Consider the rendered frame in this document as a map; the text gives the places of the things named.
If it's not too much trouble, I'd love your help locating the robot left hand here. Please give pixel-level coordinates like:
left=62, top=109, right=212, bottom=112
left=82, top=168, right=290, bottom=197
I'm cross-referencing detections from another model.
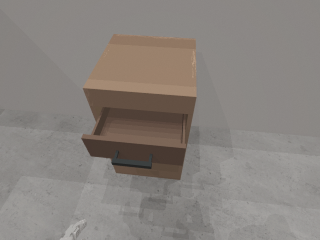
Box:
left=60, top=219, right=87, bottom=240

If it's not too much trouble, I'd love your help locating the cabinet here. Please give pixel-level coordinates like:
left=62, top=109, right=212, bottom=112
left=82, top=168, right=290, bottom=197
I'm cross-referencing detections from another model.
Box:
left=83, top=34, right=197, bottom=180

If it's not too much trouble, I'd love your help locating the handle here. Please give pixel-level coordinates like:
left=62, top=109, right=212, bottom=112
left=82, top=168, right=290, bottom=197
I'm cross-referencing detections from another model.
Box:
left=111, top=150, right=153, bottom=169

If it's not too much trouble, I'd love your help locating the drawer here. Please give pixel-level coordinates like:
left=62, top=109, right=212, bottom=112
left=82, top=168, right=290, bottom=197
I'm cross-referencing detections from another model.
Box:
left=81, top=107, right=186, bottom=166

